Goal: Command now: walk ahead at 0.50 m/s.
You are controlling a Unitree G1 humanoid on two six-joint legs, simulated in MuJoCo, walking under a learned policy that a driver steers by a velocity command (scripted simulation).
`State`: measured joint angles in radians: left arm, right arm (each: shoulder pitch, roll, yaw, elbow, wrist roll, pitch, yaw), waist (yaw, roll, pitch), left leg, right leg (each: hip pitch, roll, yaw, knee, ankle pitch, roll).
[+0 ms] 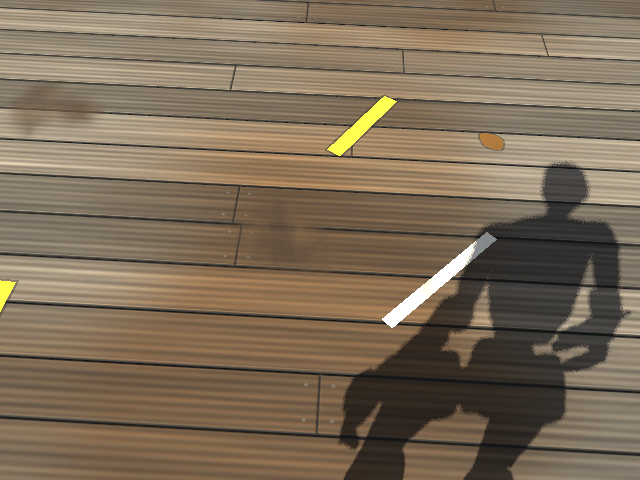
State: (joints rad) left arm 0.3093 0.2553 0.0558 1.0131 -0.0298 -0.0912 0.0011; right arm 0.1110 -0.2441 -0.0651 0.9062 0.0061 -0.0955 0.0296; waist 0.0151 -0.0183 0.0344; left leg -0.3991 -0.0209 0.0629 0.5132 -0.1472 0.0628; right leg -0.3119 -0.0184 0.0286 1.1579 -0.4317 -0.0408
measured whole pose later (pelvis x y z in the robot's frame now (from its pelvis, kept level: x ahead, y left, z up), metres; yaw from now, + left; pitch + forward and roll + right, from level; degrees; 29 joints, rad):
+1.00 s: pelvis +0.57 -0.02 -0.01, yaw +0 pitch +2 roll -2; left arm 0.39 0.26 0.07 1.04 -0.02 -0.05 0.01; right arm 0.00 -0.24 -0.05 0.86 0.02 -0.09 0.04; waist 0.06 0.01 0.01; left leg -0.50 0.03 0.03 0.50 -0.04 0.08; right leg 0.07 0.00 -0.05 0.36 -0.44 0.01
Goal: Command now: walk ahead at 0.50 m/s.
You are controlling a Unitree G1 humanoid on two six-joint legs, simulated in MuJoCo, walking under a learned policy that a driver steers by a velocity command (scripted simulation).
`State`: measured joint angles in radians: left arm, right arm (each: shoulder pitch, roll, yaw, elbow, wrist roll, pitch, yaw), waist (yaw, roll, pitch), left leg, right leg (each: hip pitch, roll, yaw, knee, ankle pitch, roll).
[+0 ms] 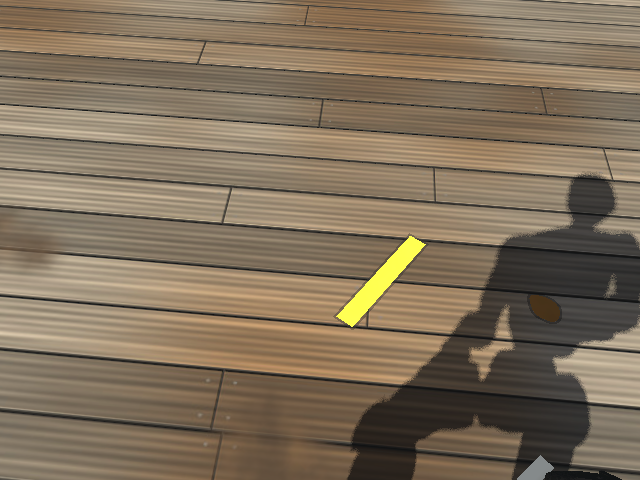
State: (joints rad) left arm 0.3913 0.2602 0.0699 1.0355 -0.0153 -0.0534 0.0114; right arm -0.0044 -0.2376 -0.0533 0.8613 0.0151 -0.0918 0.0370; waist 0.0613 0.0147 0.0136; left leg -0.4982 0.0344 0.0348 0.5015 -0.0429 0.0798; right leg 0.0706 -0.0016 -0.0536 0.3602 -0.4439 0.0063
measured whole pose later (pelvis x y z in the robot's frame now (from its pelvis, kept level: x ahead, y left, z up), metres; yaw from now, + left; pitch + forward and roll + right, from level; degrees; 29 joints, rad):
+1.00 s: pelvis +0.55 -0.07 +0.01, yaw -23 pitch +2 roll -2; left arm 0.26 0.27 0.07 0.82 0.01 -0.04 0.02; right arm 0.07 -0.27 -0.05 0.81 -0.02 -0.11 0.02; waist 0.04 0.04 0.01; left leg -0.49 0.01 -0.02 0.48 0.06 0.02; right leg -0.12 0.11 0.09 0.50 -0.40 -0.06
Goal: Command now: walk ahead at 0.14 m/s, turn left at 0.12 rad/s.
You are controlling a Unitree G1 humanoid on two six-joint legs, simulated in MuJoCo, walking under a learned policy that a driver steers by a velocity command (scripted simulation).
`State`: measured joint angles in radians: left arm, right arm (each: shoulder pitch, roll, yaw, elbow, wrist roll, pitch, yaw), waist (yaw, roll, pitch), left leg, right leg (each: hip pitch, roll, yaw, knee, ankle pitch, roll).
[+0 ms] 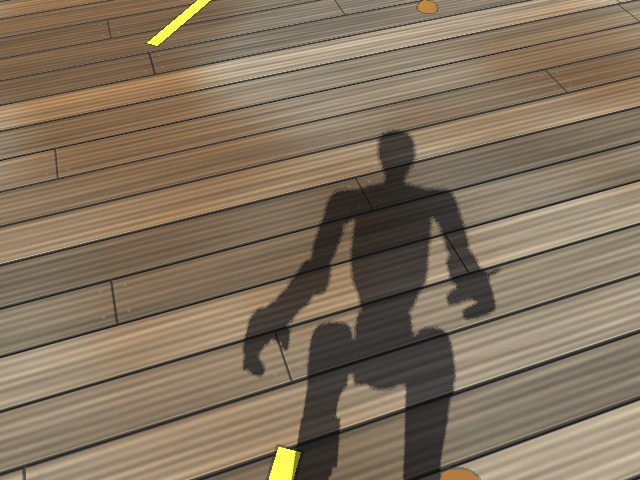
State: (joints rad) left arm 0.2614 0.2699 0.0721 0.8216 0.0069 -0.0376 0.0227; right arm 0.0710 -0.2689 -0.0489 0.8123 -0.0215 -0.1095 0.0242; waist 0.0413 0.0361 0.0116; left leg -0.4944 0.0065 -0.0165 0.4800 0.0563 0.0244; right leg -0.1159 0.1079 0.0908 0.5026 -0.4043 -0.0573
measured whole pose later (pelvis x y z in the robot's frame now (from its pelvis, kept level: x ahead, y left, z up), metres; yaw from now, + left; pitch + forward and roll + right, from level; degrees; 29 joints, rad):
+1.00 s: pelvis +0.06 +0.02 +0.01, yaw +33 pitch +3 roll -1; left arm 0.15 0.33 0.09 0.72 0.01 0.01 0.04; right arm 0.17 -0.30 -0.07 0.62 0.00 0.03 -0.01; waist 0.01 -0.03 0.04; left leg -0.30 -0.04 -0.06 0.48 -0.22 0.05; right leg -0.56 -0.03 0.02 1.11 -0.42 0.08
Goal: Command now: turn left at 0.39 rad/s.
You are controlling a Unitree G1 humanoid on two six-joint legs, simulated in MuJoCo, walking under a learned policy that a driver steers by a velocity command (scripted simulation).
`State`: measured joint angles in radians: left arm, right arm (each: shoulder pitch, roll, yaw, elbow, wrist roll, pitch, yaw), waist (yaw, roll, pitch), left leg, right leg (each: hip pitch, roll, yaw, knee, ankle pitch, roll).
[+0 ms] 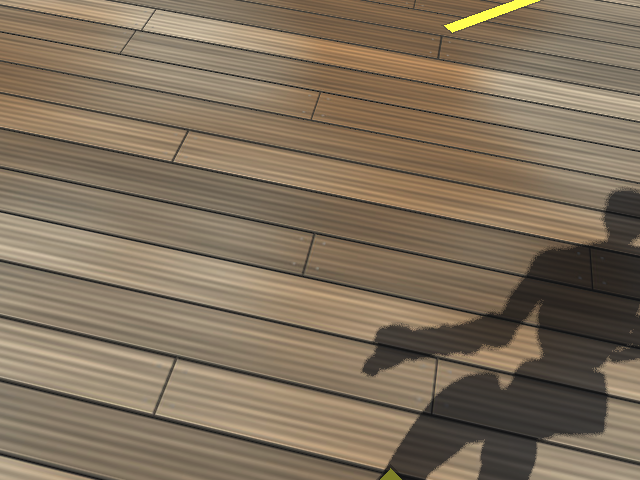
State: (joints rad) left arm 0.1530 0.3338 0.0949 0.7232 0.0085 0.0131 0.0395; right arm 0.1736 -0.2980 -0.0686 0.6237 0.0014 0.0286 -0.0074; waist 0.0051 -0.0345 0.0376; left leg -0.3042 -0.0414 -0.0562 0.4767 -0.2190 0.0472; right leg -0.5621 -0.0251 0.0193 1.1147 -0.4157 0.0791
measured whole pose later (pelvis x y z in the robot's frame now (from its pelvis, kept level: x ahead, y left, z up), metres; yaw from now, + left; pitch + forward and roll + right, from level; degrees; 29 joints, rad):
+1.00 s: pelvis +0.20 -0.16 +0.00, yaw -21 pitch +2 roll +1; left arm 0.34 0.27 0.04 0.64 0.00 -0.05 -0.02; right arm 0.18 -0.32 -0.06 0.69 -0.01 -0.10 0.00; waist 0.03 0.03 0.02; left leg -0.63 0.08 -0.04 1.07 -0.22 -0.03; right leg -0.24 0.08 0.05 0.42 -0.22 -0.09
